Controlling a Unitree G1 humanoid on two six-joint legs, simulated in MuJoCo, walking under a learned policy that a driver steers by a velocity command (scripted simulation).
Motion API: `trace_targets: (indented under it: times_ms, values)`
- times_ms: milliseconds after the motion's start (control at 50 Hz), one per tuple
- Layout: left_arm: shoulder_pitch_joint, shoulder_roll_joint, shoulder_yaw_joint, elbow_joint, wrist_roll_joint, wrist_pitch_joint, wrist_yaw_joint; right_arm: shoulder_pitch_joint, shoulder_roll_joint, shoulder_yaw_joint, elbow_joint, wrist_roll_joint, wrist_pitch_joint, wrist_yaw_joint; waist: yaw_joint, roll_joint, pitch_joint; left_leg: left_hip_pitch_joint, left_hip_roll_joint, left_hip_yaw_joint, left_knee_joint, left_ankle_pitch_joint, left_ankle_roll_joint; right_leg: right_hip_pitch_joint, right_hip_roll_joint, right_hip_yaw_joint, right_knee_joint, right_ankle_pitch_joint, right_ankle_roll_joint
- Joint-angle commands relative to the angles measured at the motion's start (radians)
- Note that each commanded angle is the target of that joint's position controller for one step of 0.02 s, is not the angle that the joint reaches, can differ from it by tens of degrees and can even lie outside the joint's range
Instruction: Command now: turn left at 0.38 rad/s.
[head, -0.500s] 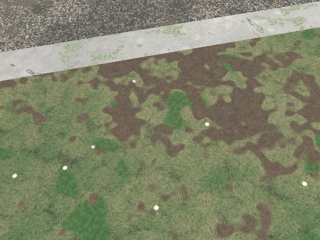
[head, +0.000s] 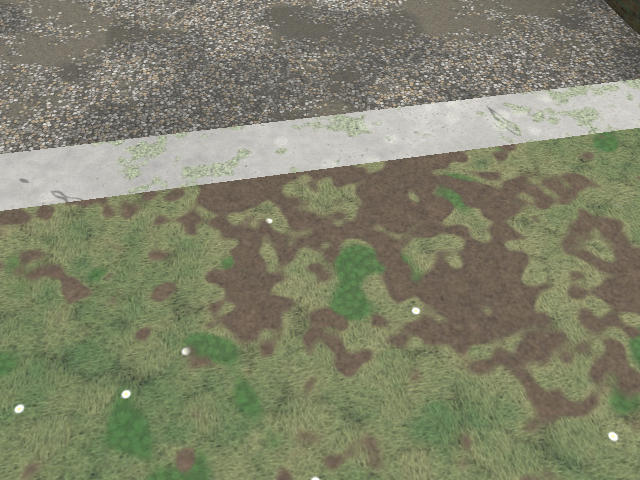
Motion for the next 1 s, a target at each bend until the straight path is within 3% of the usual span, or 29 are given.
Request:
trace_targets:
  times_ms: [20, 80, 100, 120, 140, 160, 180, 220, 260, 300, 340, 360, 380, 400, 420, 460, 480, 540, 600, 700, 800, 840, 880, 900, 920, 940, 960, 980, 1000]
  values:
    - [-0.022, 0.094, 0.04, -0.08, -0.006, -0.024, 0.002, -0.041, -0.18, -0.06, -0.109, 0.011, 0.0, -0.009, 0.002, 0.065, -0.074, -0.069, 0.145, -0.234, -0.124, 0.178, 0.11, 0.086, -0.021, 0.005, 0.006, 0.029, -0.022]
    - [0.026, 0.13, 0.058, -0.072, -0.006, -0.02, 0.002, -0.05, -0.149, -0.059, -0.143, 0.016, 0.008, -0.006, 0.012, -0.069, -0.105, -0.189, 0.057, -0.126, 0.033, 0.103, 0.045, 0.19, -0.139, 0.108, -0.08, 0.065, -0.098]
    - [0.056, 0.154, 0.065, -0.065, -0.002, -0.017, 0.005, -0.042, -0.13, -0.056, -0.151, 0.017, 0.01, -0.003, 0.015, -0.161, -0.118, -0.252, 0.008, -0.043, 0.155, 0.017, 0.009, 0.236, -0.254, 0.225, -0.145, 0.126, -0.171]
    - [0.044, 0.163, 0.064, -0.072, 0.001, -0.019, 0.011, -0.033, -0.131, -0.061, -0.154, 0.015, 0.011, 0.002, 0.015, -0.255, -0.133, -0.301, -0.003, 0.033, 0.334, -0.225, -0.019, 0.251, -0.395, 0.349, -0.186, 0.257, -0.264]
    - [0.055, 0.154, 0.056, -0.082, 0.003, -0.025, 0.018, -0.047, -0.168, -0.077, -0.157, 0.01, 0.014, 0.007, 0.034, -0.208, -0.137, -0.348, 0.035, 0.036, 0.554, -0.35, -0.043, 0.243, -0.468, 0.391, -0.198, 0.366, -0.326]
    - [0.025, 0.149, 0.051, -0.089, 0.0, -0.028, 0.024, -0.037, -0.172, -0.086, -0.15, 0.015, 0.021, 0.01, 0.015, -0.118, -0.132, -0.35, 0.061, 0.019, 0.648, -0.33, -0.054, 0.215, -0.45, 0.332, -0.188, 0.384, -0.316]
    - [-0.026, 0.155, 0.051, -0.092, -0.009, -0.027, 0.025, -0.023, -0.146, -0.08, -0.142, 0.022, 0.032, 0.01, -0.009, -0.087, -0.109, -0.339, 0.09, 0.022, 0.605, -0.276, -0.06, 0.185, -0.395, 0.237, -0.19, 0.334, -0.268]
    - [-0.071, 0.184, 0.059, -0.087, -0.014, -0.018, 0.025, -0.037, -0.106, -0.063, -0.145, 0.02, 0.044, 0.014, -0.005, -0.115, -0.088, -0.264, 0.106, 0.083, 0.476, -0.188, -0.068, 0.131, -0.315, 0.091, -0.193, 0.32, -0.215]
    - [-0.08, 0.192, 0.063, -0.082, -0.016, -0.003, 0.022, -0.052, -0.096, -0.055, -0.163, 0.02, 0.045, 0.028, 0.007, -0.156, -0.112, -0.152, 0.1, 0.132, 0.325, -0.158, -0.06, 0.106, -0.284, 0.0, -0.174, 0.33, -0.199]
    - [-0.062, 0.199, 0.065, -0.069, -0.029, 0.004, 0.017, -0.034, -0.117, -0.064, -0.17, 0.022, 0.045, 0.038, 0.01, -0.165, -0.142, -0.089, 0.084, 0.163, 0.181, -0.094, -0.044, 0.136, -0.307, -0.015, -0.137, 0.315, -0.194]
    - [-0.048, 0.178, 0.06, -0.052, -0.047, 0.009, 0.014, 0.051, -0.128, -0.079, -0.141, 0.015, 0.045, 0.036, -0.025, -0.125, -0.156, 0.053, 0.029, 0.207, -0.031, 0.057, -0.001, 0.089, -0.287, -0.067, -0.036, 0.194, -0.133]
    - [0.007, 0.135, 0.051, -0.03, -0.04, 0.011, 0.01, 0.074, -0.174, -0.095, -0.142, 0.007, 0.042, 0.026, -0.016, 0.005, -0.12, 0.143, 0.063, 0.096, -0.138, 0.207, 0.04, -0.03, -0.23, -0.145, 0.116, 0.031, -0.055]
    - [0.006, 0.068, 0.027, -0.076, 0.017, 0.014, 0.005, 0.085, -0.317, -0.123, -0.181, 0.0, 0.034, 0.007, 0.019, 0.36, -0.095, 0.264, 0.36, -0.352, -0.19, 0.574, 0.184, -0.35, -0.088, -0.2, 0.469, -0.445, 0.06]
    - [-0.123, 0.118, 0.038, -0.11, 0.003, 0.003, 0.013, 0.093, -0.321, -0.115, -0.203, -0.043, 0.01, 0.02, -0.07, 0.284, -0.159, 0.182, 0.445, -0.476, -0.239, 0.591, 0.347, -0.411, -0.02, -0.008, 0.645, -0.5, 0.064]
    - [-0.14, 0.146, 0.046, -0.104, -0.02, -0.001, 0.016, 0.089, -0.293, -0.109, -0.187, -0.045, -0.009, 0.023, -0.062, 0.18, -0.141, 0.173, 0.392, -0.423, -0.274, 0.298, 0.323, -0.437, -0.038, 0.03, 0.686, -0.407, 0.044]
    - [-0.119, 0.161, 0.058, -0.07, -0.02, -0.009, 0.017, 0.052, -0.212, -0.087, -0.171, 0.008, -0.017, 0.009, -0.029, 0.105, -0.09, 0.17, 0.306, -0.374, -0.318, -0.205, 0.222, -0.482, -0.081, 0.045, 0.611, -0.206, 0.019]
    - [-0.111, 0.159, 0.059, -0.065, -0.017, -0.013, 0.013, 0.033, -0.198, -0.077, -0.173, 0.012, -0.016, 0.001, -0.016, 0.131, -0.067, 0.136, 0.279, -0.362, -0.347, -0.277, 0.21, -0.462, -0.077, 0.041, 0.584, -0.135, 0.022]
    - [-0.12, 0.135, 0.053, -0.05, -0.022, -0.046, -0.008, 0.063, -0.181, -0.069, -0.168, -0.004, -0.027, -0.016, -0.016, 0.131, -0.07, 0.159, 0.244, -0.327, -0.382, -0.213, 0.2, -0.422, -0.051, 0.031, 0.471, -0.003, 0.027]
    - [-0.148, 0.105, 0.039, -0.03, -0.022, -0.071, -0.02, 0.103, -0.182, -0.07, -0.141, 0.003, -0.04, -0.022, -0.035, 0.133, -0.069, 0.196, 0.225, -0.269, -0.377, -0.096, 0.19, -0.37, -0.036, 0.024, 0.265, 0.06, 0.037]
    - [-0.194, 0.1, 0.021, -0.021, -0.037, -0.092, -0.044, 0.145, -0.204, -0.074, -0.101, 0.009, -0.051, -0.008, -0.077, 0.149, -0.031, 0.154, 0.247, -0.251, -0.381, -0.089, 0.204, -0.256, -0.041, 0.0, 0.072, 0.079, 0.033]
    - [-0.225, 0.118, 0.007, -0.039, -0.052, -0.107, -0.061, 0.181, -0.21, -0.071, -0.068, 0.008, -0.057, 0.009, -0.104, 0.128, 0.015, 0.196, 0.294, -0.255, -0.377, -0.081, 0.214, -0.243, -0.056, -0.021, 0.013, 0.014, -0.035]
    - [-0.2, 0.12, 0.003, -0.037, -0.051, -0.112, -0.068, 0.177, -0.212, -0.072, -0.058, 0.01, -0.055, 0.012, -0.083, 0.119, 0.012, 0.209, 0.295, -0.221, -0.351, 0.004, 0.202, -0.189, -0.045, -0.044, -0.024, 0.005, -0.066]
    - [-0.095, 0.132, 0.01, -0.003, -0.045, -0.111, -0.066, 0.152, -0.207, -0.068, -0.059, 0.01, -0.052, 0.01, -0.018, 0.1, -0.037, 0.167, 0.255, -0.146, -0.258, 0.21, 0.163, 0.0, -0.006, -0.075, -0.075, 0.045, -0.095]
    - [0.019, 0.166, 0.025, 0.026, -0.046, -0.11, -0.059, 0.132, -0.185, -0.059, -0.066, 0.003, -0.056, 0.005, 0.037, 0.074, -0.104, 0.111, 0.208, -0.073, -0.116, 0.359, 0.125, 0.167, -0.024, -0.029, -0.074, 0.051, -0.126]
    - [0.16, 0.259, 0.048, 0.043, -0.041, -0.11, -0.053, 0.112, -0.14, -0.041, -0.111, -0.01, -0.067, 0.0, 0.081, -0.089, -0.215, -0.088, 0.097, 0.052, 0.205, 0.339, 0.047, 0.415, -0.196, 0.253, -0.116, -0.003, -0.227]
    - [0.242, 0.31, 0.066, 0.064, -0.049, -0.105, -0.06, 0.115, -0.121, -0.033, -0.141, -0.019, -0.09, -0.004, 0.092, -0.294, -0.23, -0.418, -0.014, 0.08, 0.48, -0.164, -0.023, 0.606, -0.342, 0.631, -0.239, -0.118, -0.349]
    - [0.236, 0.236, 0.044, 0.063, -0.056, -0.104, -0.061, 0.074, -0.176, -0.044, -0.142, 0.007, -0.11, 0.003, 0.101, -0.199, -0.159, -0.559, 0.028, 0.005, 0.587, -0.214, -0.019, 0.607, -0.352, 0.662, -0.274, -0.219, -0.342]
    - [0.195, 0.202, 0.033, 0.047, -0.045, -0.098, -0.056, 0.035, -0.185, -0.046, -0.144, 0.02, -0.122, 0.013, 0.091, -0.14, -0.086, -0.597, 0.068, 0.008, 0.607, -0.138, -0.01, 0.546, -0.322, 0.564, -0.278, -0.175, -0.318]
    - [0.169, 0.183, 0.027, 0.032, -0.035, -0.091, -0.052, 0.006, -0.172, -0.041, -0.146, 0.007, -0.131, 0.017, 0.083, -0.076, -0.056, -0.588, 0.092, 0.018, 0.576, -0.073, -0.008, 0.483, -0.284, 0.491, -0.288, -0.099, -0.303]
